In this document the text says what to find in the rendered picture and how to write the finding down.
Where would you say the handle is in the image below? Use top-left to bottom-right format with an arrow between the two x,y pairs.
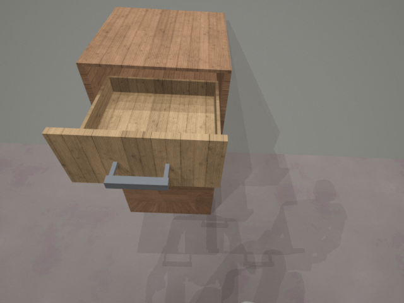
104,162 -> 170,191

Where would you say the drawer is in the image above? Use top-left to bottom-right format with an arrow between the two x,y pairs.
42,76 -> 228,187

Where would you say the cabinet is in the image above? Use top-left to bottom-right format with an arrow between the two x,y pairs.
76,7 -> 232,215

